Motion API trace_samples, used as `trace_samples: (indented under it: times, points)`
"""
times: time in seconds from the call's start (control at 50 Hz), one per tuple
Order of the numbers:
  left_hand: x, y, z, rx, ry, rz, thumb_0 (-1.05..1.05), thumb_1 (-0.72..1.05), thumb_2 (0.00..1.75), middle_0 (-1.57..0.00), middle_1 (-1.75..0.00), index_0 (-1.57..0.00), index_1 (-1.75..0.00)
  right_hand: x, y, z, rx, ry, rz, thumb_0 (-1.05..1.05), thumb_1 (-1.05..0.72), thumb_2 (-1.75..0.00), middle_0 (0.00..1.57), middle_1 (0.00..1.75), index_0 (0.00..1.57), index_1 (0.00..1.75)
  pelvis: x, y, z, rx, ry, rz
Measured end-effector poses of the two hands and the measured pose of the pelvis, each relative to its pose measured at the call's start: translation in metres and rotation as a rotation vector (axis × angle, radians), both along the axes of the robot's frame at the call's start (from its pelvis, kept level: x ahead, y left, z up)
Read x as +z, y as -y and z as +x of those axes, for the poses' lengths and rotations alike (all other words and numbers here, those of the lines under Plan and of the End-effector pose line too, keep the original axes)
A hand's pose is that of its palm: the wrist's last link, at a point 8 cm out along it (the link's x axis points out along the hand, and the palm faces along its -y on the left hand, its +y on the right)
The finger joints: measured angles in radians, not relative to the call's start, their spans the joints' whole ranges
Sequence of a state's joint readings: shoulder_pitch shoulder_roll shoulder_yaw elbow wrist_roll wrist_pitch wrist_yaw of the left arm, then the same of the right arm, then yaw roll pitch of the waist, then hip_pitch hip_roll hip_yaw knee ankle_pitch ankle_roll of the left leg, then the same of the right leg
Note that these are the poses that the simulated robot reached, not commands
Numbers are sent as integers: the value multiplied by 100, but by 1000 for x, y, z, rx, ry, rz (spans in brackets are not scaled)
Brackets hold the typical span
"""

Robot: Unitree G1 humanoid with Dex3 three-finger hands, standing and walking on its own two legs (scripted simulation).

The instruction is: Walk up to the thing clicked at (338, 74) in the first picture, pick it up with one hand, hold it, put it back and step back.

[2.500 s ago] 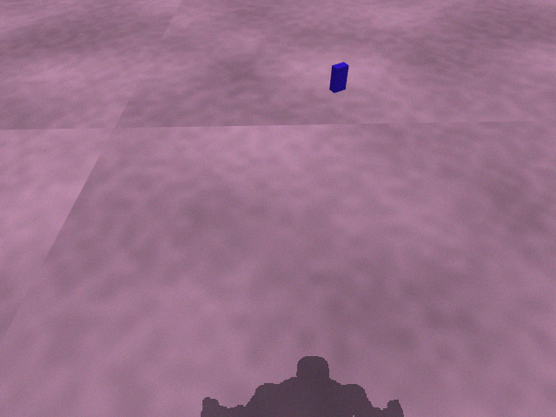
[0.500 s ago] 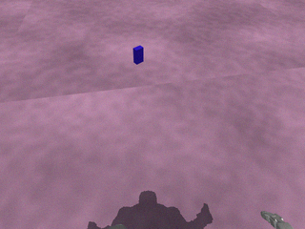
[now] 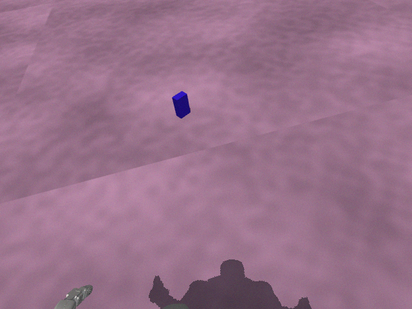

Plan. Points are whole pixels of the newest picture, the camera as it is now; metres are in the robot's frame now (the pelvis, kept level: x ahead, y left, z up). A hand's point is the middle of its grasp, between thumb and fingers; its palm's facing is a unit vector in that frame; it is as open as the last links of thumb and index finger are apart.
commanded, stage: walk up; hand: left
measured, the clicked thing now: (181, 105) +1.55 +0.28 -0.68
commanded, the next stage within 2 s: none
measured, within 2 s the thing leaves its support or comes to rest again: neither
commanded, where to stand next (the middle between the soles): +1.19 +0.08 m, yaw +0 degrees
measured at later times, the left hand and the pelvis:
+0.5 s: hand (100, 233) +0.33 +0.33 -0.15, palm faces -0.03 -0.94 -0.34, open 7.4 cm; pelvis +0.29 +0.05 +0.00, yaw +0 degrees
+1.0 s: hand (132, 150) +0.60 +0.28 -0.11, palm faces +0.00 -0.91 -0.41, open 7.4 cm; pelvis +0.53 +0.00 +0.01, yaw +1 degrees
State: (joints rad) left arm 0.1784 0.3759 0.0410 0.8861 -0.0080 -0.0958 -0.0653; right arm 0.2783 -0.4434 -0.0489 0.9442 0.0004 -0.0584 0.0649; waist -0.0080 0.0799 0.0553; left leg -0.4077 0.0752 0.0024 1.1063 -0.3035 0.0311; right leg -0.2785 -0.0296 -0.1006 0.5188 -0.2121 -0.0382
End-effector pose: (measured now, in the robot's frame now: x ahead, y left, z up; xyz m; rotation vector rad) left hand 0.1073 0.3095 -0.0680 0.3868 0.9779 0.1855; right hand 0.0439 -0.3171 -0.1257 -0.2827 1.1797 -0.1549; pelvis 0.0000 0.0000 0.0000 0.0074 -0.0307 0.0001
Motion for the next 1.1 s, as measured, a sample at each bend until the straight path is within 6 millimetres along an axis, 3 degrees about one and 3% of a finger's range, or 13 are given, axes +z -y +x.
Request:
trace_samples:
  times: [0.12,0.2,0.28,0.34,0.42,0.56,0.68,0.78,0.84,0.92,1.1]
  points:
    - [-7,-12,6,68,-118,-4,1,90,90,-21,-30,-21,-30,21,-5,106,68,66,-5,1,-91,-90,20,30,21,30,8,-2,65,5,-14,-22]
    - [-19,-29,21,115,-184,-9,1,90,90,-21,-30,-21,-30,29,-13,176,112,78,-25,1,-91,-90,20,30,21,30,4,-11,113,16,-17,-37]
    - [-41,-52,50,154,-243,-15,1,90,90,-21,-30,-21,-30,30,-29,250,139,108,-57,1,-91,-90,20,30,20,30,-9,-28,169,24,-21,-46]
    - [-55,-66,85,168,-278,-13,1,90,90,-21,-30,-20,-30,30,-42,295,150,155,-86,1,-91,-90,20,30,21,30,-18,-41,204,25,-17,-16]
    - [-52,-65,150,116,-251,-35,1,90,90,-21,-29,-20,-29,42,-56,322,97,180,-76,1,-91,-90,20,30,21,30,-7,-48,245,18,-8,-10]
    - [-35,-57,269,32,-155,-61,1,90,90,-21,-29,-20,-29,43,-55,343,42,108,-61,1,-90,-90,20,30,21,30,5,-47,315,4,0,14]
    - [-25,-41,365,-8,-117,-35,1,90,90,-21,-30,-20,-29,22,-33,367,-12,19,-39,1,-90,-90,21,30,21,30,-1,-32,381,1,-3,29]
    - [-24,-21,439,-7,-51,13,1,90,90,-21,-30,-20,-29,-8,-6,410,-38,-43,-35,1,-90,-90,20,30,21,30,-17,-10,440,7,0,5]
    - [-14,-9,461,12,-16,11,1,90,90,-21,-30,-20,-29,-8,-2,448,-12,-53,-25,1,-91,-90,20,30,21,30,-11,-5,464,16,7,13]
    - [-4,-5,472,37,-42,12,0,90,90,-21,-30,-20,-30,3,-4,506,26,-6,-8,1,-91,-90,20,30,20,30,1,-3,497,17,4,5]
    - [-16,-29,493,104,-149,-1,1,90,90,-21,-30,-21,-30,23,-17,623,101,38,-26,1,-91,-90,20,30,20,30,4,-14,576,31,-2,-24]
